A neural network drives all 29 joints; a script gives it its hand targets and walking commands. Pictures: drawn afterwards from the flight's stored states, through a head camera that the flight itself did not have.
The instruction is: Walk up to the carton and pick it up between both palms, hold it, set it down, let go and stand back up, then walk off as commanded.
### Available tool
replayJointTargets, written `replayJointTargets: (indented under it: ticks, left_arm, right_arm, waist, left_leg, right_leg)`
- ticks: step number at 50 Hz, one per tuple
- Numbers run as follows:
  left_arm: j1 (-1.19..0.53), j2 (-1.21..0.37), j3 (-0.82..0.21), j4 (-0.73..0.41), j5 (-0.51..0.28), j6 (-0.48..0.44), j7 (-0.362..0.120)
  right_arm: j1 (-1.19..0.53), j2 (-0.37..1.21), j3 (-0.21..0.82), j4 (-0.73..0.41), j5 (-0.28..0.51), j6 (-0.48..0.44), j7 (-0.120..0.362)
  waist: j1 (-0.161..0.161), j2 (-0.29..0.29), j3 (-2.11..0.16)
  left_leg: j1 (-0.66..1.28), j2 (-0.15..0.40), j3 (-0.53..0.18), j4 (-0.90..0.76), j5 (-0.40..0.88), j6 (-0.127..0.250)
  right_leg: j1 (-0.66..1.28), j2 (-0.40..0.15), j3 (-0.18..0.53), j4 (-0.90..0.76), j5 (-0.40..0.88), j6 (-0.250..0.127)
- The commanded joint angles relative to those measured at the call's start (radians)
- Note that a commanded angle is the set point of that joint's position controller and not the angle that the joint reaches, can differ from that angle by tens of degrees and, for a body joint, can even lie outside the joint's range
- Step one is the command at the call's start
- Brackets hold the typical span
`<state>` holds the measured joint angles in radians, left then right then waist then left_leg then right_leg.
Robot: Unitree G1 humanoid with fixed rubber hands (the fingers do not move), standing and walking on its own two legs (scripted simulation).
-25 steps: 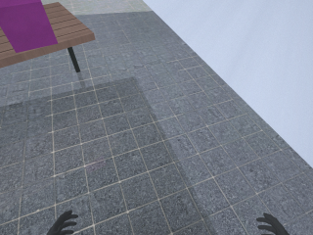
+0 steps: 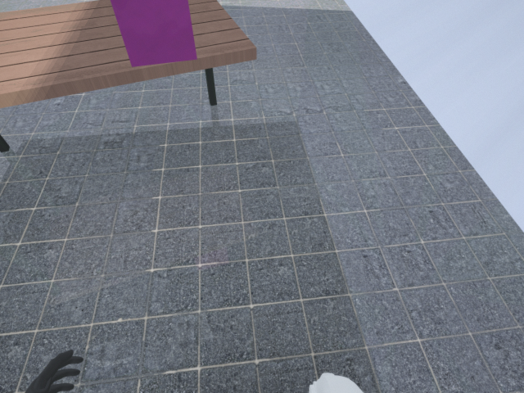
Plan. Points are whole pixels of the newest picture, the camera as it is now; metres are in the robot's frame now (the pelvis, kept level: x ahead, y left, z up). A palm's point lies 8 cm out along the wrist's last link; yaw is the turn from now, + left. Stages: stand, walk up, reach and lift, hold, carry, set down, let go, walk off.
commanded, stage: walk up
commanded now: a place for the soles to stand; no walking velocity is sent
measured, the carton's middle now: (155, 14) +1.30 +0.41 +0.02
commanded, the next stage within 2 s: none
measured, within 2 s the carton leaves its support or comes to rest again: neither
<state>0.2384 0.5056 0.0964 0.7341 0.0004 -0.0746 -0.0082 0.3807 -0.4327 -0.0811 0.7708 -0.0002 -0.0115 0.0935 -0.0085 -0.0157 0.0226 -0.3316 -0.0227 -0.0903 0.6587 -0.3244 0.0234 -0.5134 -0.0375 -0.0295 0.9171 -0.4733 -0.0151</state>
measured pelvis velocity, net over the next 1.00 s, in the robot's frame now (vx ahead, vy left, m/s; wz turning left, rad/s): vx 0.28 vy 0.01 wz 0.34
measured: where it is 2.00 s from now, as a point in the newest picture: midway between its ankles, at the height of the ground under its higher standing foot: (237, 315)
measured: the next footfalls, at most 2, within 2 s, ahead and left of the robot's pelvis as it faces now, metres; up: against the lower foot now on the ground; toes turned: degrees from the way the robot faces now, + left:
right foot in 0.12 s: +0.18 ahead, -0.12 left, +0.00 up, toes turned +1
left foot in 0.52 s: +0.22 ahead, +0.17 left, +0.00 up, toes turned +13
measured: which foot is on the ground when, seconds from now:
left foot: down 0.00-0.14, up 0.16-0.50, down 0.52-0.88, up 0.90-1.00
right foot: up 0.00-0.10, down 0.12-0.52, up 0.54-0.86, down 0.88-1.00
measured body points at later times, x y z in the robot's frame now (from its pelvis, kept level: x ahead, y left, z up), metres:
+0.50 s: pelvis +0.13 +0.02 +0.01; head +0.14 +0.01 +0.46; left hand +0.14 +0.38 -0.06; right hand +0.28 -0.29 -0.09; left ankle +0.17 +0.16 -0.71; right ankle +0.14 -0.12 -0.72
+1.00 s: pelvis +0.28 +0.01 +0.00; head +0.28 -0.01 +0.45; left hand +0.23 +0.35 -0.07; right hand +0.45 -0.28 -0.11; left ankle +0.21 +0.16 -0.67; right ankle +0.38 -0.07 -0.72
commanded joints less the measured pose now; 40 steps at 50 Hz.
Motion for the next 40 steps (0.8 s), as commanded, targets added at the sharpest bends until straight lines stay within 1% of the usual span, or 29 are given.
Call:
replayJointTargets:
  ticks: [1,3,4,5,6,7,8,9,10,11,12,14,17,19,21,23,24,25,26,27,28,29,30,31,32,33,34,38,40]
  left_arm:
    - [-0.016,0.132,0.035,-0.049,0.013,-0.034,-0.007]
    - [0.000,0.128,0.037,-0.043,0.018,-0.044,-0.009]
    - [0.041,0.127,0.043,-0.037,0.015,-0.051,-0.008]
    - [0.121,0.131,0.052,-0.007,0.014,-0.055,-0.003]
    - [0.216,0.165,0.065,0.010,0.023,-0.059,0.009]
    - [0.296,0.234,0.092,0.015,0.033,-0.068,0.016]
    - [0.261,0.305,0.105,-0.006,0.032,-0.074,0.022]
    - [0.161,0.298,0.092,-0.033,0.017,-0.071,0.020]
    - [0.092,0.268,0.080,-0.042,0.014,-0.069,0.017]
    - [0.077,0.225,0.070,-0.034,0.016,-0.069,0.014]
    - [0.079,0.206,0.064,-0.040,0.016,-0.068,0.011]
    - [0.093,0.187,0.063,-0.040,0.016,-0.064,-0.002]
    - [0.114,0.204,0.072,-0.055,0.014,-0.057,-0.012]
    - [0.142,0.227,0.076,-0.059,0.015,-0.050,-0.017]
    - [0.142,0.229,0.074,-0.060,0.019,-0.043,-0.020]
    - [0.108,0.227,0.067,-0.071,0.012,-0.032,-0.021]
    - [0.071,0.218,0.059,-0.079,0.010,-0.025,-0.018]
    - [0.061,0.174,0.046,-0.084,0.009,-0.014,-0.017]
    - [0.076,0.122,0.023,-0.093,0.008,-0.007,-0.016]
    - [0.062,0.042,-0.004,-0.121,0.010,-0.007,-0.026]
    - [0.004,0.095,0.003,-0.131,-0.004,-0.001,-0.018]
    - [-0.009,0.152,0.021,-0.128,-0.001,0.001,-0.011]
    - [0.017,0.154,0.024,-0.092,0.001,-0.005,-0.014]
    - [0.034,0.148,0.024,-0.072,0.008,-0.007,-0.016]
    - [0.062,0.146,0.026,-0.055,0.011,-0.009,-0.020]
    - [0.056,0.133,0.024,-0.057,0.012,-0.008,-0.025]
    - [0.052,0.131,0.027,-0.052,0.017,-0.007,-0.028]
    - [0.020,0.132,0.033,-0.040,0.021,-0.010,-0.036]
    - [0.022,0.129,0.035,-0.039,0.020,-0.020,-0.041]
  right_arm:
    - [-0.019,-0.252,-0.070,-0.110,-0.036,-0.039,-0.022]
    - [-0.043,-0.246,-0.065,-0.123,-0.036,-0.037,-0.023]
    - [-0.061,-0.236,-0.061,-0.130,-0.035,-0.039,-0.023]
    - [-0.096,-0.219,-0.052,-0.134,-0.036,-0.035,-0.022]
    - [-0.086,-0.166,-0.037,-0.135,-0.035,-0.032,-0.025]
    - [-0.049,-0.108,-0.016,-0.133,-0.032,-0.037,-0.025]
    - [-0.033,-0.123,-0.018,-0.126,-0.039,-0.031,-0.029]
    - [-0.025,-0.214,-0.043,-0.094,-0.044,-0.022,-0.035]
    - [-0.015,-0.231,-0.051,-0.069,-0.035,-0.020,-0.028]
    - [-0.021,-0.221,-0.055,-0.056,-0.031,-0.019,-0.022]
    - [0.014,-0.207,-0.057,-0.039,-0.029,-0.020,-0.015]
    - [0.028,-0.185,-0.053,-0.022,-0.025,-0.019,-0.001]
    - [-0.048,-0.175,-0.046,-0.046,-0.022,-0.022,0.000]
    - [-0.102,-0.171,-0.044,-0.057,-0.025,-0.028,0.000]
    - [-0.114,-0.160,-0.045,-0.062,-0.021,-0.037,-0.002]
    - [-0.074,-0.152,-0.042,-0.055,-0.017,-0.046,-0.005]
    - [-0.016,-0.144,-0.046,-0.031,-0.022,-0.052,-0.011]
    - [0.048,-0.169,-0.055,-0.003,-0.031,-0.060,-0.021]
    - [0.134,-0.222,-0.080,0.014,-0.044,-0.067,-0.034]
    - [0.156,-0.332,-0.099,0.006,-0.036,-0.072,-0.053]
    - [0.138,-0.365,-0.094,-0.017,-0.020,-0.076,-0.057]
    - [0.087,-0.347,-0.091,-0.040,0.002,-0.081,-0.060]
    - [0.056,-0.307,-0.079,-0.045,0.008,-0.083,-0.063]
    - [0.044,-0.265,-0.072,-0.049,0.002,-0.081,-0.067]
    - [0.047,-0.247,-0.063,-0.059,-0.003,-0.082,-0.071]
    - [0.053,-0.245,-0.061,-0.060,-0.010,-0.081,-0.070]
    - [0.064,-0.246,-0.062,-0.060,-0.014,-0.083,-0.069]
    - [0.039,-0.271,-0.064,-0.075,-0.020,-0.081,-0.062]
    - [0.001,-0.269,-0.061,-0.089,-0.020,-0.075,-0.060]
  waist:
    - [-0.039,0.201,0.009]
    - [-0.028,0.219,0.026]
    - [-0.005,0.202,-0.008]
    - [0.051,0.184,-0.043]
    - [0.096,0.109,-0.081]
    - [0.150,-0.102,-0.130]
    - [0.114,-0.158,-0.080]
    - [0.061,-0.029,0.000]
    - [0.031,-0.042,0.069]
    - [0.016,-0.018,0.124]
    - [0.014,-0.055,0.119]
    - [0.019,-0.105,0.083]
    - [0.060,-0.127,0.091]
    - [0.083,-0.134,0.096]
    - [0.087,-0.137,0.065]
    - [0.066,-0.178,0.021]
    - [0.017,-0.169,-0.023]
    - [-0.020,-0.090,-0.044]
    - [-0.069,0.075,-0.104]
    - [-0.082,0.315,-0.092]
    - [-0.090,0.246,-0.017]
    - [-0.062,0.137,0.031]
    - [-0.038,0.118,0.030]
    - [-0.031,0.115,-0.010]
    - [-0.024,0.147,-0.029]
    - [-0.031,0.176,-0.051]
    - [-0.031,0.168,-0.047]
    - [-0.043,0.189,0.008]
    - [-0.033,0.195,0.010]
  left_leg:
    - [0.068,0.188,-0.379,-0.345,-0.072,0.245]
    - [0.016,0.165,-0.345,-0.310,-0.053,0.224]
    - [-0.030,0.144,-0.310,-0.268,-0.004,0.196]
    - [-0.102,0.116,-0.258,-0.191,-0.001,0.160]
    - [-0.229,0.073,-0.210,-0.043,-0.034,0.120]
    - [-0.385,-0.045,-0.135,0.212,-0.102,0.081]
    - [-0.475,-0.079,-0.078,0.429,-0.188,0.039]
    - [-0.452,-0.003,-0.106,0.503,-0.139,0.019]
    - [-0.410,0.036,-0.095,0.485,-0.068,0.010]
    - [-0.367,0.064,-0.088,0.443,-0.010,0.004]
    - [-0.311,0.056,-0.052,0.409,0.027,-0.006]
    - [-0.231,0.057,0.005,0.309,0.048,-0.018]
    - [-0.248,0.093,0.054,0.195,0.008,-0.031]
    - [-0.243,0.098,0.088,0.115,-0.005,-0.032]
    - [-0.185,0.096,0.116,0.023,0.008,-0.017]
    - [-0.086,0.070,0.152,-0.072,0.047,-0.004]
    - [0.022,0.049,0.193,-0.145,0.125,0.010]
    - [0.124,0.010,0.209,-0.177,0.111,0.018]
    - [0.269,0.007,0.108,-0.195,0.015,0.043]
    - [0.322,0.230,-0.333,-0.283,-0.056,0.096]
    - [0.278,0.335,-0.664,-0.411,-0.139,0.230]
    - [0.256,0.346,-0.601,-0.367,-0.120,0.283]
    - [0.239,0.290,-0.476,-0.332,-0.035,0.265]
    - [0.250,0.255,-0.390,-0.308,0.012,0.238]
    - [0.221,0.230,-0.337,-0.290,0.085,0.227]
    - [0.202,0.214,-0.324,-0.274,0.141,0.231]
    - [0.182,0.210,-0.314,-0.272,0.131,0.236]
    - [0.071,0.212,-0.311,-0.311,-0.093,0.242]
    - [-0.012,0.192,-0.263,-0.300,-0.141,0.224]
  right_leg:
    - [-0.024,0.013,-0.011,-0.119,0.112,0.001]
    - [0.051,0.029,-0.020,-0.218,0.147,0.000]
    - [0.176,0.041,-0.024,-0.294,0.219,-0.005]
    - [0.360,0.048,-0.026,-0.388,0.281,-0.010]
    - [0.569,0.034,0.017,-0.443,0.249,-0.021]
    - [0.683,-0.139,0.288,-0.561,-0.042,-0.068]
    - [0.578,-0.425,0.700,-0.735,-0.434,-0.141]
    - [0.432,-0.470,0.715,-0.777,-0.560,-0.131]
    - [0.345,-0.422,0.592,-0.773,-0.474,-0.133]
    - [0.289,-0.346,0.452,-0.760,-0.340,-0.121]
    - [0.284,-0.279,0.311,-0.745,-0.186,-0.105]
    - [0.278,-0.219,0.151,-0.729,-0.058,-0.133]
    - [0.334,-0.264,0.126,-0.727,-0.068,-0.187]
    - [0.375,-0.267,0.092,-0.689,-0.026,-0.197]
    - [0.391,-0.271,0.053,-0.635,0.058,-0.199]
    - [0.393,-0.256,-0.016,-0.537,0.215,-0.185]
    - [0.352,-0.250,-0.056,-0.448,0.297,-0.167]
    - [0.278,-0.218,-0.115,-0.307,0.281,-0.139]
    - [0.166,-0.174,-0.146,-0.063,0.285,-0.099]
    - [-0.068,-0.071,-0.134,0.194,0.051,-0.035]
    - [-0.256,0.011,-0.019,0.285,-0.070,-0.018]
    - [-0.296,-0.053,0.068,0.291,-0.028,-0.026]
    - [-0.276,-0.085,0.062,0.249,0.016,-0.030]
    - [-0.241,-0.090,0.061,0.194,0.050,-0.029]
    - [-0.203,-0.084,0.042,0.139,0.090,-0.019]
    - [-0.161,-0.065,0.035,0.091,0.085,-0.011]
    - [-0.149,-0.053,0.019,0.067,0.096,-0.008]
    - [-0.116,-0.045,-0.005,-0.058,0.192,-0.002]
    - [-0.010,-0.025,-0.022,-0.140,0.213,-0.002]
